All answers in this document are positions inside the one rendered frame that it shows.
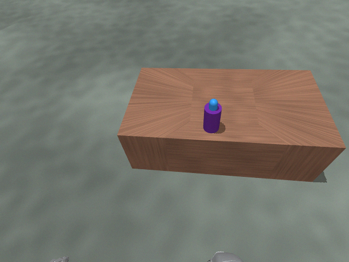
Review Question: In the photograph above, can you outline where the bottle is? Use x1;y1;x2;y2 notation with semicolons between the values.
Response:
203;99;222;133

